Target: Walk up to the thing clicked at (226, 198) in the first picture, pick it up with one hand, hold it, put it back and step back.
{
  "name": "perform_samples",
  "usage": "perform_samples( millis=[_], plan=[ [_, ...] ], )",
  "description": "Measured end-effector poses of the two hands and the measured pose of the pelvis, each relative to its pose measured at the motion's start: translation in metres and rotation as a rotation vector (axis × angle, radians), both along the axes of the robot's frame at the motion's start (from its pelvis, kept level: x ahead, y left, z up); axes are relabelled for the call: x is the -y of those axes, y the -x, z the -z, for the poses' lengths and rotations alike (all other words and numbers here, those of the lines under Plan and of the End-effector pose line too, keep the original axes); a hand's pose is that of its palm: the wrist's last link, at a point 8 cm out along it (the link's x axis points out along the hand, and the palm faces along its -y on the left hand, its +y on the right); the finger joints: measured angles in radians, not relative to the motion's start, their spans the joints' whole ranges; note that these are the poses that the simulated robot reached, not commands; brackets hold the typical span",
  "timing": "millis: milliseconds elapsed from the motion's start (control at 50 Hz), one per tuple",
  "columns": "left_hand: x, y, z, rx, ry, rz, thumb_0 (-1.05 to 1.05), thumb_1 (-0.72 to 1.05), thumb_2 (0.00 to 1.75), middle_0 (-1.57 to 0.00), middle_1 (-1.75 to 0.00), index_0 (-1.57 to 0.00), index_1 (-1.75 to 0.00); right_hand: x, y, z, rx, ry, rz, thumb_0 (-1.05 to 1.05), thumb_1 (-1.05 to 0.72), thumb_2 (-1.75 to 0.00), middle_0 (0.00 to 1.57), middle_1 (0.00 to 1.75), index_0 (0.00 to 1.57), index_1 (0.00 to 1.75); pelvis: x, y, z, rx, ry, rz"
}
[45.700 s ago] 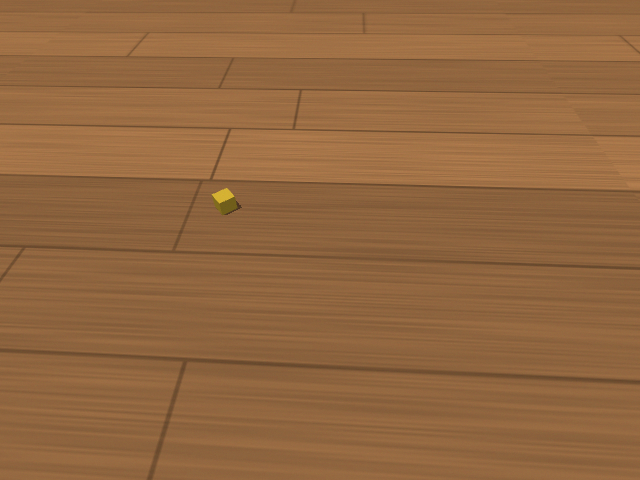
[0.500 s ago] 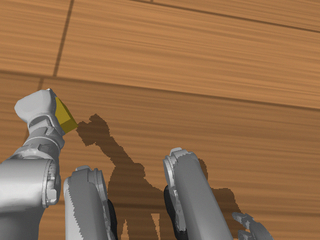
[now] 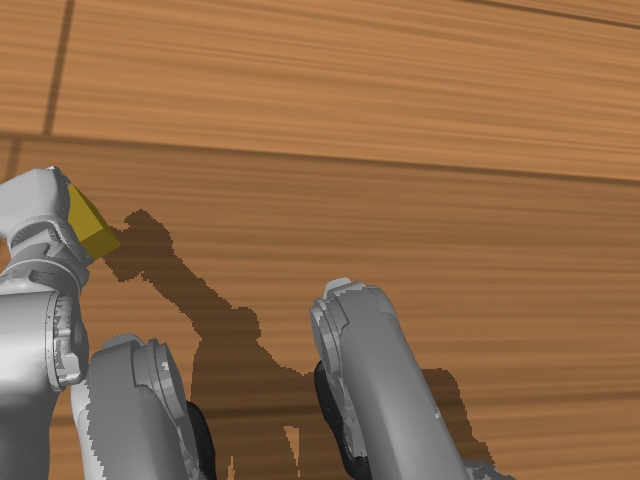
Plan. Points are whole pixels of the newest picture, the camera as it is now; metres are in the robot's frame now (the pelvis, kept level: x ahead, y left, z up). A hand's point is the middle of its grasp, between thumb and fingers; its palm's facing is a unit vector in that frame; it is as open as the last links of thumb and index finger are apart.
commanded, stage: crouch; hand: left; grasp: from above
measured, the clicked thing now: (71, 231) +0.49 +0.24 -0.19
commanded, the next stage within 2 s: lower in 0.04 s
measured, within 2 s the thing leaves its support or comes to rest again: neither
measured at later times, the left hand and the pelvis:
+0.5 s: hand (75, 238) +0.48 +0.24 -0.20, palm faces -0.39 -0.20 -0.90, open 10.4 cm; pelvis +0.01 +0.00 -0.02, yaw -2 degrees
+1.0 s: hand (86, 242) +0.49 +0.23 -0.24, palm faces -0.40 -0.21 -0.89, open 10.4 cm; pelvis +0.01 +0.01 -0.03, yaw -5 degrees
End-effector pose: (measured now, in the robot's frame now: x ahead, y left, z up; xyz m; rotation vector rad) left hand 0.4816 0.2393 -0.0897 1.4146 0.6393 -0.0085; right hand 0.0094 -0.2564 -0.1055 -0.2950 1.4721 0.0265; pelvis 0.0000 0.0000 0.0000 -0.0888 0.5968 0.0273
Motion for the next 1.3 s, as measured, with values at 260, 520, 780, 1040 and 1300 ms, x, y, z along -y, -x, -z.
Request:
perform_samples(
  millis=[260,520,780,1040,1300],
  plan=[
    [-0.003,-0.003,0.022,-0.005,-0.002,-0.009,-0.01,-0.05,0.44,-0.76,-0.43,-0.73,-0.42,0.001,-0.006,0.003,-0.012,-0.017,-0.028,0.0,-0.9,-0.89,0.2,0.3,0.2,0.3,-0.002,-0.005,0.009,0.0,0.015,0.008],
    [0.001,-0.005,0.055,-0.014,0.019,0.004,-0.01,-0.05,0.45,-0.75,-0.48,-0.72,-0.48,0.001,-0.003,0.003,-0.038,-0.023,-0.067,0.0,-0.91,-0.9,0.2,0.3,0.2,0.3,-0.002,-0.007,0.019,0.012,0.031,0.018],
    [0.004,-0.012,0.076,-0.015,0.014,0.005,-0.01,-0.05,0.45,-0.75,-0.49,-0.71,-0.51,-0.008,0.007,0.001,-0.073,-0.052,-0.063,0.0,-0.91,-0.89,0.2,0.3,0.2,0.3,-0.005,-0.01,0.024,0.019,0.051,0.031],
    [0.001,-0.011,0.096,-0.021,0.027,0.008,-0.01,-0.05,0.45,-0.75,-0.47,-0.72,-0.48,-0.014,0.016,-0.011,-0.097,-0.054,-0.086,0.0,-0.9,-0.89,0.2,0.3,0.2,0.3,-0.007,-0.01,0.025,0.031,0.073,0.039],
    [0.005,-0.015,0.104,-0.009,0.022,0.001,-0.01,-0.05,0.45,-0.76,-0.45,-0.72,-0.47,-0.017,0.017,-0.02,-0.094,-0.066,-0.111,0.0,-0.91,-0.9,0.2,0.3,0.2,0.3,-0.009,-0.01,0.024,0.042,0.089,0.046]
  ],
)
